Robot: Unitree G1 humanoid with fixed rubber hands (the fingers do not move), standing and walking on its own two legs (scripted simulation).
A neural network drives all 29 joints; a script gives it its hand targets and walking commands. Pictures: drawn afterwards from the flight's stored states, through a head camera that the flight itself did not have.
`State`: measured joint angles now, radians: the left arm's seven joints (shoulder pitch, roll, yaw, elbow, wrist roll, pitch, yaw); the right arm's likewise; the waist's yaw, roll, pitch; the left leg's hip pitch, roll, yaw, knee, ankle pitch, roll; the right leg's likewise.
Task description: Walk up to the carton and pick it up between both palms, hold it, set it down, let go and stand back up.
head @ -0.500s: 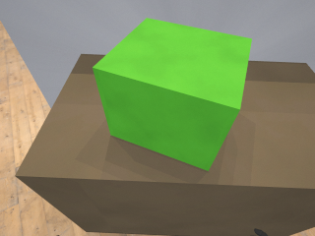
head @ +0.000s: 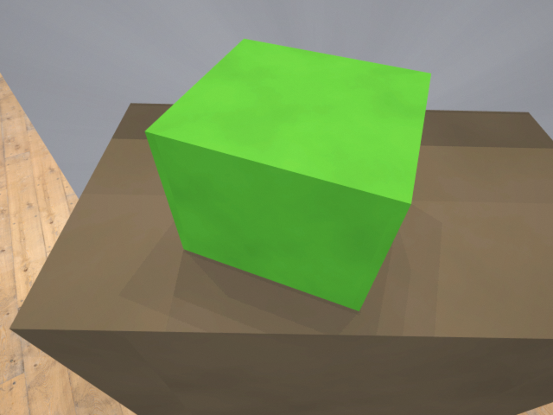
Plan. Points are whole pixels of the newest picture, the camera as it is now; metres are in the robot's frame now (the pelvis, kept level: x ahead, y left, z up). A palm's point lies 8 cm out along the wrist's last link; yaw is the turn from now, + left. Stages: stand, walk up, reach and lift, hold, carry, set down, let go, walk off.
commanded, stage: stand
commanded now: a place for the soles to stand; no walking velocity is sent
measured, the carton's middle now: (298, 167) +0.47 -0.02 +0.10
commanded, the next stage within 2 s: reach and lift in 0.64 s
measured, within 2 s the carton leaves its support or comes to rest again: neither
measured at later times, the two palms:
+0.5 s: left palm out of the picture +0.08 +0.29 -0.12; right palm out of the picture +0.09 -0.31 -0.11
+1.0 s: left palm (109, 398) +0.17 +0.25 -0.10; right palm out of the picture +0.09 -0.28 -0.09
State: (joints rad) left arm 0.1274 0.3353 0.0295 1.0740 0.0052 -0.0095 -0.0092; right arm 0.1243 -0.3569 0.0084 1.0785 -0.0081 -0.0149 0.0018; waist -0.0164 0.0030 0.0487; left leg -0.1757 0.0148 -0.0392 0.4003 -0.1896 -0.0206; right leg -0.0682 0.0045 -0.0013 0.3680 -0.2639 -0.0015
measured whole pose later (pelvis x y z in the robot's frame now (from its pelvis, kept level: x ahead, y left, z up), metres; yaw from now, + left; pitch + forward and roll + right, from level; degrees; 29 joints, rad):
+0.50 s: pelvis +0.00 -0.01 +0.00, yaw +0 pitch -3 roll +0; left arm 0.14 0.34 0.03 1.04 0.01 -0.01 0.00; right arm 0.12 -0.35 0.00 1.03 -0.01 -0.01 0.00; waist 0.00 0.00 0.05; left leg -0.17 0.03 -0.05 0.42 -0.21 -0.03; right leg -0.06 0.02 -0.01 0.39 -0.28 -0.02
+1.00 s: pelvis -0.03 +0.00 -0.02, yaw -4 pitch -7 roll +0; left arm 0.09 0.30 0.13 0.44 0.08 0.45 -0.04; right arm 0.11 -0.27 -0.03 0.75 0.04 -0.09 0.01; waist -0.03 -0.07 0.18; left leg -0.20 0.05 0.03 0.58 -0.27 -0.04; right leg -0.15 0.03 0.07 0.61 -0.35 -0.01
